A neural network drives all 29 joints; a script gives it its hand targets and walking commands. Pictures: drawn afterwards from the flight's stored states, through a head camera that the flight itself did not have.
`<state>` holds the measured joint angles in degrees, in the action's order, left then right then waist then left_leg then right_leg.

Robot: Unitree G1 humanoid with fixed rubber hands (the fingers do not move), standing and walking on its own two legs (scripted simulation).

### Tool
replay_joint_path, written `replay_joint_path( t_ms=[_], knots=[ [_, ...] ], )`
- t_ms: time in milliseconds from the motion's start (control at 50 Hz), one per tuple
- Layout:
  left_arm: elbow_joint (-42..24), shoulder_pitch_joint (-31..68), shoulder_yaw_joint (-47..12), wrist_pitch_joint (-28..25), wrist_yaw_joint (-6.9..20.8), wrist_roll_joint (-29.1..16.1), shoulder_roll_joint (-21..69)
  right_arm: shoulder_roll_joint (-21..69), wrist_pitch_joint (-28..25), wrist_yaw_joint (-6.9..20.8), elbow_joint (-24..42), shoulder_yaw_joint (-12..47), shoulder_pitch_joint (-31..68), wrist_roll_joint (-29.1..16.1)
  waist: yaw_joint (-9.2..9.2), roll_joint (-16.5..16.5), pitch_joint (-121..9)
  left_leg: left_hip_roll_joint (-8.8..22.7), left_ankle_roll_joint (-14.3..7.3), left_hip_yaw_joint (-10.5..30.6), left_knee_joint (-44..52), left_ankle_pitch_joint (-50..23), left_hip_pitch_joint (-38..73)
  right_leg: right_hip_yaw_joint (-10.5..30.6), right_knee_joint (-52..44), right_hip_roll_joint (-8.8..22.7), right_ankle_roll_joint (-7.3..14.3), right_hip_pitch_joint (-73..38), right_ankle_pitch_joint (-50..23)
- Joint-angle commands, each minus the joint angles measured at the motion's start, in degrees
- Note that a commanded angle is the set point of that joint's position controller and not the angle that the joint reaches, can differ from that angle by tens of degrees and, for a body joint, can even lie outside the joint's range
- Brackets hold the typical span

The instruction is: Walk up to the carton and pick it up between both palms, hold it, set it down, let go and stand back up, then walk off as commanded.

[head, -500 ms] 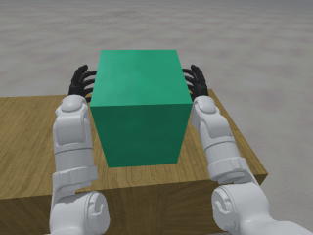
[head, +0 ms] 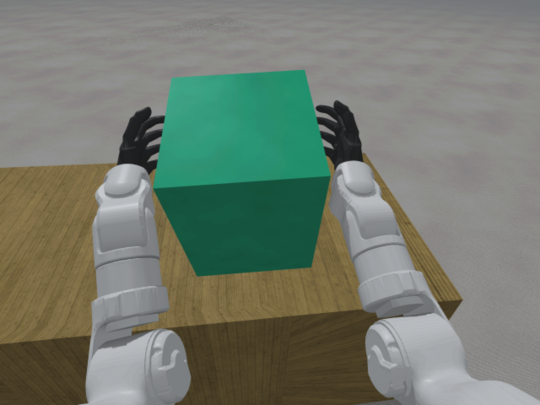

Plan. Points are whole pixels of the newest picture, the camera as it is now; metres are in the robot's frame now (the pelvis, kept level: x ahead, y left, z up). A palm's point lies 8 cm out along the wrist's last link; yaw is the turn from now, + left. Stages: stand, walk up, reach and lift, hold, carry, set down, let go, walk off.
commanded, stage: set down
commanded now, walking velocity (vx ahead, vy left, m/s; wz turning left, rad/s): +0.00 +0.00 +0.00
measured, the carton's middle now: (247, 180) +0.41 +0.01 +0.17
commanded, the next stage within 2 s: none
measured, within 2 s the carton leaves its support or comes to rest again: neither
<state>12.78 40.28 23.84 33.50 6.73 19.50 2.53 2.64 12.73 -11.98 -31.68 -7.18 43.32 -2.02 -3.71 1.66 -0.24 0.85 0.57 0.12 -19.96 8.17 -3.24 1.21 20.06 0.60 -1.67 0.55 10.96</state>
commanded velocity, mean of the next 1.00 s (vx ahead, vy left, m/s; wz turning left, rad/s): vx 0.00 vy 0.00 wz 0.00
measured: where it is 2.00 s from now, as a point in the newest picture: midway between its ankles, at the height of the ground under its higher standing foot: outside the picture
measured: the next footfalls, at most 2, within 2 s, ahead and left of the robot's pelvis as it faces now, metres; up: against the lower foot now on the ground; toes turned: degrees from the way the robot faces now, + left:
none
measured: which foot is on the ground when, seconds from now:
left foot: down 0.00-1.00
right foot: down 0.00-1.00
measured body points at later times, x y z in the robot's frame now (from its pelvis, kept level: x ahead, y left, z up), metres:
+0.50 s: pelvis +0.03 +0.00 +0.00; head -0.01 +0.02 +0.45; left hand +0.42 +0.16 +0.18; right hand +0.41 -0.13 +0.19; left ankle +0.04 +0.13 -0.75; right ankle +0.01 -0.13 -0.75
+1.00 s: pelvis +0.03 +0.00 +0.00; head +0.00 +0.03 +0.45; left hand +0.43 +0.17 +0.13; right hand +0.41 -0.13 +0.16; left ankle +0.04 +0.13 -0.75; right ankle +0.01 -0.13 -0.75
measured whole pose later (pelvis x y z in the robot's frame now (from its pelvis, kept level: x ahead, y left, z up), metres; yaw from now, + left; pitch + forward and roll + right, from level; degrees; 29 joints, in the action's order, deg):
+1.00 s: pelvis +0.03 +0.00 +0.00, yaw +0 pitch -8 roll +0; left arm 31.4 36.4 25.0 11.6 8.4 19.5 0.6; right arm 5.4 -6.4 -13.3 -40.8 -8.1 37.0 0.1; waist -2.7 4.3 4.1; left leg 0.3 0.5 -0.3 -17.4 9.1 -0.7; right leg 1.2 17.8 1.3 -1.7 -1.8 12.0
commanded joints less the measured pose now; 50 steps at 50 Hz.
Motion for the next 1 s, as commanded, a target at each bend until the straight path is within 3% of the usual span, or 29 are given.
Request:
replay_joint_path(
  t_ms=[0, 20, 80, 100, 140, 180, 220, 320, 360, 380, 420, 460, 520, 540, 600, 640, 680, 700, 740, 780, 800, 840, 860, 880, 940, 980],
  knots=[
    [0.97, 35.46, -17.86, -5.81, 9.85, 1.12, 20.23, 25.58, -9.73, 9.02, 9.24, 12.06, 36.30, 3.05, 2.05, 2.05, -13.21, -3.30, -2.51, -6.15, 7.51, 3.78, 4.96, -6.83, -6.45, -2.28, -1.17, -6.91, 6.49],
    [3.26, 35.04, -17.79, -6.44, 10.11, 1.12, 19.63, 25.04, -10.05, 9.12, 6.05, 12.01, 34.20, 3.98, 1.69, 2.23, -10.07, -3.54, -2.64, -6.65, 7.75, 5.07, 4.27, -6.72, -6.92, -2.14, -1.11, -6.49, 7.55],
    [4.93, 33.13, -16.65, -9.03, 10.32, 1.99, 18.35, 26.13, -10.83, 9.38, 0.34, 12.22, 28.10, 5.90, 3.06, 3.40, -7.31, -3.40, -3.29, -7.34, 8.53, 5.71, 4.57, -6.27, -7.32, -1.69, -1.07, -6.06, 9.44],
    [4.47, 34.05, -17.20, -9.57, 10.68, 1.97, 18.25, 25.33, -11.20, 9.17, -0.56, 12.02, 26.56, 6.57, 2.28, 2.93, -7.77, -3.68, -3.09, -7.60, 8.40, 5.02, 5.14, -6.22, -6.91, -1.55, -1.19, -6.56, 8.35],
    [4.31, 32.03, -17.28, -10.48, 10.43, 1.64, 19.02, 26.42, -12.24, 9.09, -0.03, 12.81, 26.05, 6.50, 2.69, 2.31, -7.02, -3.58, -2.87, -7.43, 8.33, 3.10, 5.61, -6.19, -7.31, -1.34, -1.22, -6.69, 5.97],
    [4.74, 31.14, -18.34, -11.31, 10.63, 0.85, 19.11, 25.51, -13.23, 8.40, 1.75, 13.49, 26.99, 6.39, 3.32, 2.36, -10.55, -3.59, -2.27, -7.46, 6.84, -0.75, 8.29, -6.21, -7.00, -1.53, -1.52, -7.47, 1.71],
    [3.16, 29.66, -19.85, -12.42, 10.21, -0.14, 19.85, 27.23, -13.97, 7.46, 2.56, 16.01, 24.27, 6.25, 2.47, 2.66, -12.25, -3.58, -1.86, -7.24, 5.79, -5.60, 10.00, -6.35, -6.82, -1.61, -1.89, -9.27, -6.20],
    [1.40, 24.94, -18.85, -14.65, 9.87, -0.74, 19.13, 27.88, -16.42, 6.00, 6.66, 21.73, 22.30, 4.58, 4.29, 4.59, -18.08, -3.88, -1.56, -6.92, 3.83, -12.49, 11.57, -5.99, -4.63, -0.82, -3.62, -15.23, -24.90],
    [1.22, 24.45, -20.47, -15.60, 9.24, -1.01, 19.59, 27.99, -17.50, 5.68, 6.42, 22.11, 21.69, 4.26, 2.67, 3.34, -18.43, -4.25, -1.03, -6.64, 3.95, -13.36, 10.35, -6.10, -4.10, -0.52, -3.71, -16.71, -28.17],
    [0.01, 24.15, -20.90, -16.06, 9.12, -1.24, 20.42, 29.05, -18.25, 5.53, 6.73, 23.13, 21.23, 3.80, 3.25, 3.05, -19.14, -4.08, -1.00, -6.70, 3.30, -14.60, 11.48, -6.00, -4.15, -0.46, -3.68, -16.60, -28.69],
    [1.55, 24.10, -21.63, -16.22, 9.55, -1.51, 20.14, 28.33, -18.50, 5.02, 8.05, 23.21, 20.40, 4.55, 2.68, 4.36, -18.11, -3.97, -0.69, -6.43, 3.62, -14.42, 11.33, -6.60, -3.92, -0.36, -3.97, -17.01, -30.68],
    [4.26, 21.18, -20.60, -15.71, 9.75, -1.02, 19.73, 27.56, -18.84, 4.78, 7.53, 23.08, 20.56, 4.12, 3.30, 4.22, -15.11, -4.06, -0.79, -6.59, 4.08, -12.22, 10.33, -6.39, -4.67, 0.00, -4.28, -16.25, -29.88],
    [3.14, 21.94, -20.31, -16.29, 9.55, -0.57, 19.56, 27.64, -19.03, 4.87, 4.83, 21.86, 18.39, 4.23, 2.66, 2.48, -14.78, -4.10, -0.22, -6.92, 3.95, -13.79, 11.12, -6.46, -5.13, -0.10, -3.67, -15.84, -27.54],
    [2.96, 22.08, -20.54, -16.59, 9.48, -0.08, 19.14, 27.27, -19.28, 5.02, 4.07, 21.83, 18.48, 4.36, 3.28, 1.76, -14.15, -3.99, -0.07, -7.10, 3.77, -14.44, 11.27, -6.55, -5.11, -0.47, -3.49, -14.79, -27.51],
    [6.81, 23.61, -19.42, -17.20, 9.47, 1.22, 19.75, 27.26, -19.18, 5.63, 0.78, 17.35, 19.35, 6.83, 3.04, 2.06, -9.59, -3.25, -0.38, -7.30, 5.50, -8.93, 10.50, -7.15, -6.81, -0.69, -2.75, -11.48, -16.28],
    [6.79, 28.63, -20.04, -18.29, 9.38, 0.86, 20.14, 26.86, -19.74, 6.30, -0.45, 15.45, 19.69, 7.46, 2.24, 0.26, -10.51, -3.08, -0.20, -7.41, 5.43, -7.70, 11.02, -7.49, -7.16, -1.06, -1.97, -8.48, -11.11],
    [10.82, 27.10, -19.32, -18.85, 9.15, 0.64, 19.81, 26.11, -19.74, 6.40, -1.28, 14.19, 21.01, 8.73, 3.13, 0.80, -9.84, -3.06, -0.36, -7.36, 6.05, -6.02, 10.18, -7.59, -7.87, -1.09, -1.70, -7.97, -8.29],
    [10.05, 30.79, -20.31, -19.78, 9.11, -0.06, 20.35, 26.47, -19.80, 6.42, -3.06, 13.07, 21.10, 9.30, 1.51, -0.17, -9.13, -3.22, -0.15, -7.48, 6.36, -4.84, 10.37, -7.60, -8.18, -1.07, -1.35, -7.04, -6.33],
    [11.73, 31.40, -19.85, -21.20, 8.58, 0.32, 20.27, 27.84, -19.87, 7.16, -5.45, 12.24, 20.36, 9.70, 2.53, -0.69, -7.96, -2.88, -0.28, -7.25, 6.99, -3.62, 9.70, -7.55, -8.72, -1.27, -0.87, -5.36, -2.73],
    [12.94, 31.32, -21.16, -21.37, 8.46, -0.82, 21.51, 27.13, -20.46, 7.14, -3.01, 11.67, 21.93, 10.18, 2.03, -0.46, -8.62, -2.69, 0.10, -7.27, 6.55, -4.25, 9.95, -7.89, -8.49, -1.50, -0.74, -5.03, -3.76],
    [12.37, 32.92, -20.98, -22.30, 8.00, -1.37, 21.62, 28.76, -21.07, 7.27, -3.18, 12.80, 22.75, 10.00, 3.09, -0.54, -11.30, -2.66, 0.06, -7.37, 6.35, -5.76, 9.99, -7.51, -7.99, -1.38, -1.07, -5.61, -5.49],
    [12.85, 35.63, -21.38, -23.76, 7.48, -1.69, 21.66, 29.61, -21.39, 7.45, -5.73, 12.73, 22.69, 10.44, 2.97, -1.57, -11.60, -2.61, 0.30, -7.22, 6.11, -7.09, 9.69, -7.26, -7.85, -1.25, -0.82, -5.73, -6.27],
    [12.79, 36.66, -22.18, -24.09, 7.22, -2.42, 22.43, 29.47, -21.95, 7.74, -3.51, 13.23, 25.23, 10.03, 3.29, -1.17, -14.05, -2.52, 0.69, -6.98, 5.59, -7.97, 10.60, -7.83, -7.56, -1.71, -0.75, -4.69, -6.27],
    [15.31, 34.58, -20.72, -24.40, 7.38, -2.23, 21.95, 30.68, -21.61, 7.42, -3.94, 13.44, 23.95, 10.11, 3.81, 0.13, -13.17, -2.85, 0.10, -7.33, 5.71, -7.46, 9.43, -6.89, -7.86, -1.23, -1.15, -6.55, -8.17],
    [16.94, 35.70, -20.04, -25.40, 7.97, -2.18, 20.46, 30.77, -21.37, 7.05, -5.22, 13.10, 22.71, 11.08, 3.13, 0.91, -13.07, -2.89, -0.66, -7.42, 6.47, -4.56, 8.14, -6.28, -8.27, -0.77, -1.62, -6.95, -7.33],
    [16.17, 37.01, -20.94, -26.66, 7.58, -2.92, 21.95, 32.23, -21.70, 7.37, -6.16, 13.99, 21.86, 11.02, 3.34, 0.59, -15.19, -2.96, -0.29, -7.41, 6.15, -6.31, 7.47, -6.18, -7.27, -0.72, -1.68, -7.52, -10.24]
  ],
)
